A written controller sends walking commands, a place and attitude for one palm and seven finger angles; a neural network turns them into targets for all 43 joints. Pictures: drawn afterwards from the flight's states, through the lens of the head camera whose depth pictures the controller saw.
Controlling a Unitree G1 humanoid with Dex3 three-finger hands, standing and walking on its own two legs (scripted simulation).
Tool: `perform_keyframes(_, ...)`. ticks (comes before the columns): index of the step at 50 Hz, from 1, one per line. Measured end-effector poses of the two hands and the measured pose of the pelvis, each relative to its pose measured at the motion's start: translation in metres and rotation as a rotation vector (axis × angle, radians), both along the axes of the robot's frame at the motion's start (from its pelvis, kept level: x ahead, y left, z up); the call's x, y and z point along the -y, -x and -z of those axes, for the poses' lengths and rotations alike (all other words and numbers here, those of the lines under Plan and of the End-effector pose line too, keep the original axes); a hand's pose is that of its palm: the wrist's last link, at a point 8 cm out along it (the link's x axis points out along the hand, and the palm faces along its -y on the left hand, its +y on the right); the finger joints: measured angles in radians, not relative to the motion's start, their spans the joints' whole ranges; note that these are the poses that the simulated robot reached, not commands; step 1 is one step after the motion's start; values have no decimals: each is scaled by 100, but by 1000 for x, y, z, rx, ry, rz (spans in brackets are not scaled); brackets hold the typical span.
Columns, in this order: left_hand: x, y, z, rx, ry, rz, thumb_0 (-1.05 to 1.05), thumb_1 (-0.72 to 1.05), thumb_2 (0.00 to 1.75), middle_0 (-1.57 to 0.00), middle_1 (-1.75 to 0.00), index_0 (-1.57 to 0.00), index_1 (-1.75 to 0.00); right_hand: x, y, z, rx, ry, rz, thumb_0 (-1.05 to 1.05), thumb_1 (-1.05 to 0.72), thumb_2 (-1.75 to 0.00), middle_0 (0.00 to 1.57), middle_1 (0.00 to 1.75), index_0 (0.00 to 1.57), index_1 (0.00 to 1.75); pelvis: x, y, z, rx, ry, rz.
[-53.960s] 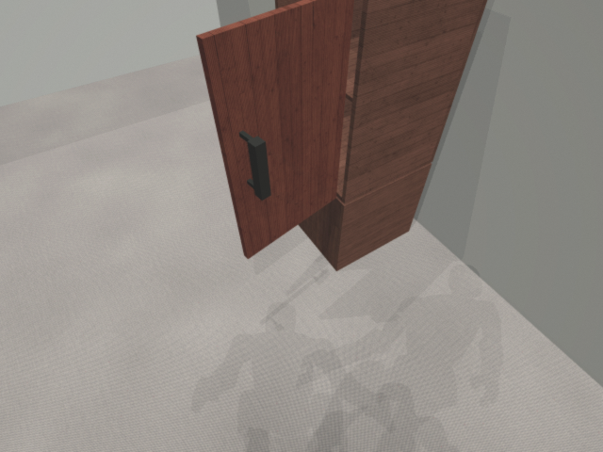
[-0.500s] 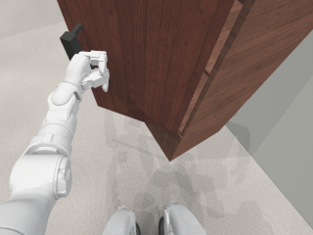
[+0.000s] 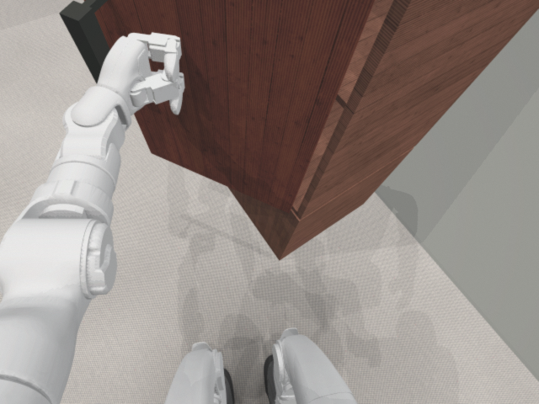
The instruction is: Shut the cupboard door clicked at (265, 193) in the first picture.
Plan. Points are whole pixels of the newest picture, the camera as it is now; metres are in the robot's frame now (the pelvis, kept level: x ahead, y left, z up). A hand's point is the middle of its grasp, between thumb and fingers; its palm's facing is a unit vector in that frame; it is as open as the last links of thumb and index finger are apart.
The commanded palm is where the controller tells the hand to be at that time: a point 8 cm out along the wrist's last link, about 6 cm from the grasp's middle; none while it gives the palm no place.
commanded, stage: push the door shut along its arc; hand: left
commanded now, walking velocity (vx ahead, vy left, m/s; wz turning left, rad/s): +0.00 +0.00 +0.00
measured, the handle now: (109, 51) +0.60 +0.16 +0.09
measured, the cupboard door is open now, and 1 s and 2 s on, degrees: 32 26 26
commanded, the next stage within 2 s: pull the fist back off the door in 0.08 s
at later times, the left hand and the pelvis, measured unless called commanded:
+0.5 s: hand (194, 85) +0.54 +0.05 +0.08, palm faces +0.02 -1.00 -0.07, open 3.1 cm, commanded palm +0.51 +0.09 +0.09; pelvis +0.01 -0.01 +0.01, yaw +0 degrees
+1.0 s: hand (185, 136) +0.46 +0.06 +0.09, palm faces +0.01 -1.00 +0.02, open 3.2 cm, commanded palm +0.44 +0.10 +0.09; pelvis +0.01 -0.01 +0.03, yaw +0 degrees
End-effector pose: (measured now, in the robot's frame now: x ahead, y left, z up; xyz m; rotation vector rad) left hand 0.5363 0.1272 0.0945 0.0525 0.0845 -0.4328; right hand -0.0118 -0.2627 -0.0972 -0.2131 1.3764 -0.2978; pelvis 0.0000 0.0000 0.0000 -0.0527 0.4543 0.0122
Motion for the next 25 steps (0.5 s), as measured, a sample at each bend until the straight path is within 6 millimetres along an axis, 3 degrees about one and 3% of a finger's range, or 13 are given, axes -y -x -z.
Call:
perform_keyframes(10, 12, -11, -3, -26, 8, 36, 3, 96, 96, -130, -150, -130, -150, 7, 6, -1, -6, 31, 0, 1, -91, -90, 20, 30, 21, 30, 3, 0, 3, -15, 3, -1)
perform_keyframes(14, 10, -15, 3, -56, 124, -198, 3, 91, 93, -130, -150, -131, -150, 4, 6, -1, -3, 4, -15, 1, -91, -90, 20, 30, 21, 30, 3, -1, 3, -29, 5, 0)
perform_keyframes(20, 11, 2, 8, 48, 112, -507, 3, 90, 91, -130, -150, -130, -150, -10, 5, 1, -4, -98, -50, 1, -91, -90, 20, 30, 20, 30, 5, -6, -1, -33, -10, 15)
perform_keyframes(25, 28, 18, 9, 110, -16, -453, 2, 90, 90, -130, -150, -130, -150, -17, 6, 4, -14, -155, -29, 1, -91, -90, 20, 30, 21, 30, 8, -8, -7, 0, -17, 15)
